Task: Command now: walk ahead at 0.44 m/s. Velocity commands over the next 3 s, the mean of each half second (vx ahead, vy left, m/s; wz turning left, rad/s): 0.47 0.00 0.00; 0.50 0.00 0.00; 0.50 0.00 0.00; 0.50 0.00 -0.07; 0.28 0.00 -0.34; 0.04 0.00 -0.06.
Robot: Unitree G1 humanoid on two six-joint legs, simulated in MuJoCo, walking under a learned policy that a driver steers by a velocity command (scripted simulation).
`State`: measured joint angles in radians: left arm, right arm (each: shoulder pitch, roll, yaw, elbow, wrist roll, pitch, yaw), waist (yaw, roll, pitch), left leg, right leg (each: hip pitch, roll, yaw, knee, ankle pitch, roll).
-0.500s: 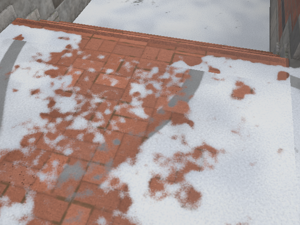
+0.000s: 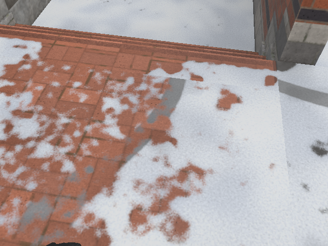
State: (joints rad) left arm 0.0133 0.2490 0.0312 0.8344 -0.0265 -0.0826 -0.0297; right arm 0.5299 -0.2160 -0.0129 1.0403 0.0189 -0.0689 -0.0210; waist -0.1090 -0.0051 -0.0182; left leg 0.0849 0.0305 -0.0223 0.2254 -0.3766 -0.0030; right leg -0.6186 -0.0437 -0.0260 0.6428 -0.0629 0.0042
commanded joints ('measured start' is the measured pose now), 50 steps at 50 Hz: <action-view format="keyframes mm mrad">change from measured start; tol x32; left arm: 1 -66 101 19 -85 -12 -33 -7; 5 482 285 82 58 6 -2 1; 10 167 86 22 25 39 -20 -5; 33 539 29 -15 117 26 -8 31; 50 -5 73 21 -67 12 -2 17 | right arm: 1 3 -194 -47 -33 8 3 2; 27 -666 -87 -44 -378 5 -47 79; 33 -97 -262 -108 -232 -15 -39 53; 50 -194 -214 -84 -155 3 -33 21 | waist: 1 95 172 115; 5 251 -261 -446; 15 98 -36 72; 28 166 -66 93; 33 -3 244 -460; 50 47 65 76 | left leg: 1 -111 233 -118 41 460 159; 3 -267 156 -23 465 738 94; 5 -763 -90 -134 1061 -167 15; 6 -861 -28 -138 1124 -116 33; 19 -763 81 10 484 515 10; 27 -818 24 31 280 372 63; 31 -211 -34 69 259 383 163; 33 429 400 -684 162 294 410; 39 -220 201 -212 -53 422 264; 50 -216 170 -42 -97 339 210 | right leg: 1 139 51 -52 -88 -94 -44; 3 626 30 11 -99 -75 -122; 5 1093 -386 856 -376 -381 -352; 11 453 -158 231 -494 48 -219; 24 657 -171 111 -495 180 -204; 31 647 -146 61 7 738 -131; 33 33 112 79 669 -454 -36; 34 -70 51 170 745 -472 -53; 50 48 -54 37 -44 133 2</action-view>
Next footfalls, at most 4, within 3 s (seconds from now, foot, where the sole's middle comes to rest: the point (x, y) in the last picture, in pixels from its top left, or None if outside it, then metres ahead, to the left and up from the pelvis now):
0.06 right None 0.18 -0.14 -0.77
0.62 left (137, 236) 0.53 0.06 -0.77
1.14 right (191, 173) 0.79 -0.20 -0.77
1.70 left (138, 123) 1.11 0.03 -0.77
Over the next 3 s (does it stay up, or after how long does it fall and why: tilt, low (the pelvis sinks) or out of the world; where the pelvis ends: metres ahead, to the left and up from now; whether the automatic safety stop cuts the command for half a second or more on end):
stays up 1.39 -0.10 0.00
